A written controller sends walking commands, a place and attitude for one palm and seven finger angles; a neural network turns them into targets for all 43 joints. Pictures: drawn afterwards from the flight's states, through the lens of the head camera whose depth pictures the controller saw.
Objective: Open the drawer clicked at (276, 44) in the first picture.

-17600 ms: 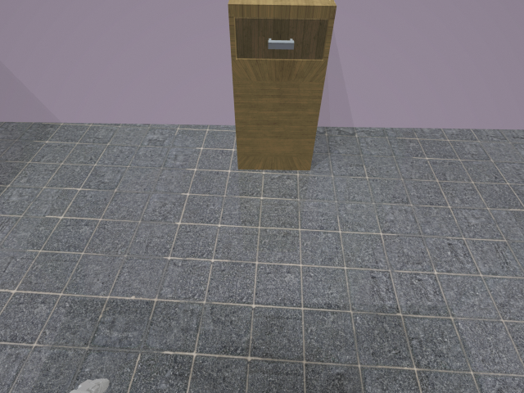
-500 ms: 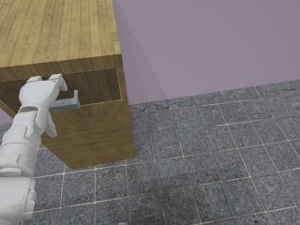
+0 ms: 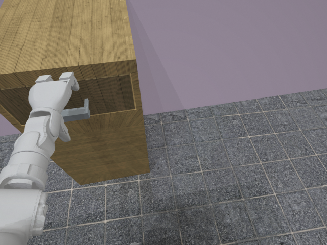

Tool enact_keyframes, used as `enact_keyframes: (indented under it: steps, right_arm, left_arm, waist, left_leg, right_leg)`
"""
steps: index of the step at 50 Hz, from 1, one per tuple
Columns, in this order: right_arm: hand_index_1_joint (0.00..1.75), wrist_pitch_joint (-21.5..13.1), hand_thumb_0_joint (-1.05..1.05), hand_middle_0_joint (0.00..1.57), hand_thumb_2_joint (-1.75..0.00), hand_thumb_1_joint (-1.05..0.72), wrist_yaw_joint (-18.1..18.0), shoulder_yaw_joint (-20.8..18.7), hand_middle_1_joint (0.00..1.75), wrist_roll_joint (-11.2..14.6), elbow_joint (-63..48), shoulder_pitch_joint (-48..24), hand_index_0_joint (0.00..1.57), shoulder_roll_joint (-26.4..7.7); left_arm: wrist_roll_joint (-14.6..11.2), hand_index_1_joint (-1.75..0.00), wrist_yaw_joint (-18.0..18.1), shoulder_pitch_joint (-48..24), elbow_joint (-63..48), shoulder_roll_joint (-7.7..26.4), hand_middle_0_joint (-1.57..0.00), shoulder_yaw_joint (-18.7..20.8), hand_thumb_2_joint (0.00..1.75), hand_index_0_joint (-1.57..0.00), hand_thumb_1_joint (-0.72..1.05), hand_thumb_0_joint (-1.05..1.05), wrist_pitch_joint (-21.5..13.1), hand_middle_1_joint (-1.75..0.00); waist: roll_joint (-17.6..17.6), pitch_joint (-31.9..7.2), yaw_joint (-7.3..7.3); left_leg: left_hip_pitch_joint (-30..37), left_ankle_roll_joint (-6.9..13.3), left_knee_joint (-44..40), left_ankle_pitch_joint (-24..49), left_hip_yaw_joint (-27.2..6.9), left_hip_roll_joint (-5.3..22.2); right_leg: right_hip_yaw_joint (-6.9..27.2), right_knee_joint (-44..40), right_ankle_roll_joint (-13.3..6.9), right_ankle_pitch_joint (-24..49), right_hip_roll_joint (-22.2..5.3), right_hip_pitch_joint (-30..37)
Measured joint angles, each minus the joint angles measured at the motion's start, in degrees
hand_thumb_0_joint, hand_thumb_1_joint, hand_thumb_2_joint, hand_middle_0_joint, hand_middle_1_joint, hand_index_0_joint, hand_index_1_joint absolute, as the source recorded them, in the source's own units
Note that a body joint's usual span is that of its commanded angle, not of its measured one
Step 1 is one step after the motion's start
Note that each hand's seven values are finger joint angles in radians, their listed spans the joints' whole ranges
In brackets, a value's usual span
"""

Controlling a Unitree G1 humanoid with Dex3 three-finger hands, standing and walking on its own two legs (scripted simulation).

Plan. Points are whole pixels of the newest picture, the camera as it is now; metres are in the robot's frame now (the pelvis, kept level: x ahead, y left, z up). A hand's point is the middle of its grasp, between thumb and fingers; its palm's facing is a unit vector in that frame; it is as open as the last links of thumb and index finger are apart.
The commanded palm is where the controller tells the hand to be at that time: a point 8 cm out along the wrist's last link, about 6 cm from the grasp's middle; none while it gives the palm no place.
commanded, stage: lower the fingers behind the handle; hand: left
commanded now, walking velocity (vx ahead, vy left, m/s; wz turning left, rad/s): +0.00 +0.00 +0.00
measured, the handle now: (71, 109) +0.50 +0.27 -0.01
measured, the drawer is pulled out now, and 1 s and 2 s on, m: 0.00 0.00 0.00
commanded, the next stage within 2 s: close the thumb around the handle in 1.66 s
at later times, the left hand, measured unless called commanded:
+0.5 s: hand (58, 117) +0.44 +0.28 +0.02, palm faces -0.01 -0.01 -1.00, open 13.8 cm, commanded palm +0.42 +0.28 +0.08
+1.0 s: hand (57, 129) +0.43 +0.30 -0.01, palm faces -0.08 -0.02 -1.00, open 13.8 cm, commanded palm +0.42 +0.28 +0.04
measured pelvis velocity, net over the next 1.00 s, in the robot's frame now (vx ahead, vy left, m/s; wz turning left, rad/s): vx -0.01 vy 0.00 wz -0.01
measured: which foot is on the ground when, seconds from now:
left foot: down 0.00-1.00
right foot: down 0.00-1.00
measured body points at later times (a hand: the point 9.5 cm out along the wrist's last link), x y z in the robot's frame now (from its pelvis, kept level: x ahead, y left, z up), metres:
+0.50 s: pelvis -0.01 -0.01 -0.01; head +0.09 -0.01 +0.43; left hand +0.44 +0.28 +0.08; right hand +0.04 -0.29 -0.14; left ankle +0.00 +0.10 -0.71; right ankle -0.04 -0.14 -0.71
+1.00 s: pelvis -0.01 +0.00 -0.02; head +0.09 +0.01 +0.42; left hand +0.43 +0.29 +0.04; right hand +0.02 -0.27 -0.15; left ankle +0.00 +0.10 -0.71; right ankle -0.04 -0.14 -0.71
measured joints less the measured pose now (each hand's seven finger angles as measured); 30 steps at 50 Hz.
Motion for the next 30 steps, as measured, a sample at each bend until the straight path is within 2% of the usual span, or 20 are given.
enact_keyframes:
  steps: [4,8,11,14,17,20,22,25,28,30]
  right_arm:
    - [0.3,0.57,0.0,0.2,-0.9,-0.91,0.56,-0.05,0.3,0.08,0.42,0.35,0.2,-0.16]
    - [0.3,0.56,0.0,0.2,-0.9,-0.91,0.37,-0.35,0.3,0.76,1.3,1.77,0.2,-0.18]
    - [0.3,0.4,0.0,0.21,-0.9,-0.91,-0.39,-0.41,0.3,0.89,1.92,2.59,0.21,-0.11]
    - [0.3,0.07,0.0,0.21,-0.9,-0.91,-1.22,-0.54,0.3,0.73,2.08,2.7,0.21,-0.2]
    - [0.3,-0.28,0.0,0.21,-0.9,-0.91,-1.5,-0.8,0.3,0.38,1.79,2.07,0.21,-0.64]
    - [0.3,-0.51,0.0,0.2,-0.9,-0.91,-1.04,-1.1,0.3,-0.09,1.42,1.23,0.2,-1.24]
    - [0.3,-0.38,0.0,0.2,-0.9,-0.91,-0.52,-1.15,0.3,-0.43,1.36,0.72,0.2,-1.57]
    - [0.3,-0.16,0.0,0.2,-0.9,-0.91,0.22,-1.22,0.3,-0.5,1.38,0.58,0.2,-1.75]
    - [0.3,0.12,0.0,0.2,-0.9,-0.91,0.43,-0.97,0.3,-0.19,1.79,0.86,0.2,-1.53]
    - [0.3,0.14,0.0,0.2,-0.9,-0.91,0.16,-0.74,0.3,0.07,2.07,1.26,0.2,-1.13]
  left_arm:
    - [0.12,-1.2,1.56,0.69,1.69,1.37,-0.31,1.39,0.3,-0.32,-0.49,0.0,4.4,-1.2]
    - [-1.47,-1.2,-1.05,1.34,3.7,2.04,-0.31,-1.12,0.3,-0.32,-0.49,0.0,7.28,-1.2]
    - [-2.64,-1.2,-4.06,1.84,3.28,1.77,-0.31,-3.21,0.3,-0.32,-0.49,0.0,5.52,-1.2]
    - [-2.07,-1.2,-5.26,2.03,1.81,1.47,-0.31,-3.93,0.3,-0.32,-0.49,0.0,1.34,-1.2]
    - [-0.59,-1.2,-3.46,1.82,0.52,1.37,-0.32,-2.44,0.3,-0.32,-0.49,0.0,-2.67,-1.2]
    - [0.4,-1.2,0.16,0.83,0.85,1.48,-0.32,-0.39,0.3,-0.32,-0.49,0.0,-3.54,-1.2]
    - [0.66,-1.2,2.43,0.25,1.89,1.64,-0.32,1.0,0.3,-0.32,-0.49,0.0,-2.19,-1.2]
    - [0.8,-1.2,4.22,-0.24,4.3,1.88,-0.31,1.48,0.3,-0.32,-0.49,0.0,1.63,-1.2]
    - [0.43,-1.2,3.46,-0.15,6.89,2.05,-0.31,1.08,0.3,-0.32,-0.49,0.0,4.54,-1.2]
    - [-0.04,-1.2,2.03,0.19,7.75,2.21,-0.31,0.79,0.3,-0.32,-0.49,0.0,4.92,-1.2]
  waist:
    - [0.83,-0.14,0.69]
    - [1.23,-0.09,1.47]
    - [0.71,0.19,1.62]
    - [-0.13,0.39,1.23]
    - [-0.61,0.39,0.49]
    - [-0.58,0.16,-0.16]
    - [-0.42,-0.12,-0.37]
    - [0.09,-0.49,-0.27]
    - [0.47,-0.65,-0.07]
    - [0.46,-0.64,-0.03]
  left_leg:
    - [-0.37,0.01,-0.18,0.09,0.55,0.18]
    - [0.75,-0.04,-1.23,0.51,0.02,-0.06]
    - [1.73,-0.15,-1.74,0.72,-0.72,-0.25]
    - [1.53,-0.34,-1.32,0.63,-1.33,-0.29]
    - [-0.17,-0.53,0.13,0.19,-1.47,-0.07]
    - [-2.8,-0.61,1.96,-0.33,-1.27,0.19]
    - [-4.36,-0.61,2.9,-0.59,-0.91,0.36]
    - [-5.78,-0.58,3.56,-0.78,-0.49,0.55]
    - [-5.83,-0.52,3.38,-0.76,-0.28,0.65]
    - [-5.4,-0.49,3.02,-0.7,-0.3,0.67]
  right_leg:
    - [0.56,0.17,0.16,0.11,0.12,-0.73]
    - [0.02,-0.9,0.1,0.31,-0.1,0.63]
    - [-0.74,-1.6,-0.07,0.35,-0.25,1.95]
    - [-1.36,-1.37,-0.28,0.17,-0.22,2.02]
    - [-1.49,-0.01,-0.46,-0.21,0.06,0.35]
    - [-1.29,1.96,-0.52,-0.67,0.36,-2.44]
    - [-0.93,3.13,-0.5,-0.92,0.53,-4.25]
    - [-0.5,4.0,-0.37,-1.06,0.7,-5.91]
    - [-0.28,3.86,-0.31,-0.97,0.78,-6.06]
    - [-0.3,3.44,-0.3,-0.87,0.79,-5.6]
